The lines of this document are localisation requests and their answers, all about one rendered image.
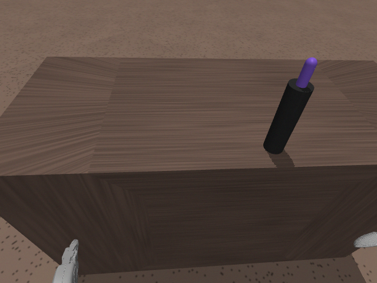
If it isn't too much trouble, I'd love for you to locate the right robot hand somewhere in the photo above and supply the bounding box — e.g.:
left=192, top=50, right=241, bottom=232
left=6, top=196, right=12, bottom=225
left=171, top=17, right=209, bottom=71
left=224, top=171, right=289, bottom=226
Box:
left=354, top=232, right=377, bottom=248

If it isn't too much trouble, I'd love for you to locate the left robot hand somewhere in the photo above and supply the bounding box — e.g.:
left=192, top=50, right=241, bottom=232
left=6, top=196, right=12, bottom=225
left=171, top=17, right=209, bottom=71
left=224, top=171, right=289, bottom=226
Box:
left=52, top=239, right=79, bottom=283

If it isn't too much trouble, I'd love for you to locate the bottle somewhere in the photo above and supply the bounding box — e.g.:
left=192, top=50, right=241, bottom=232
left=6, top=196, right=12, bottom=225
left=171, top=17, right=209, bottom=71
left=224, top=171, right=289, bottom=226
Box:
left=263, top=57, right=318, bottom=154

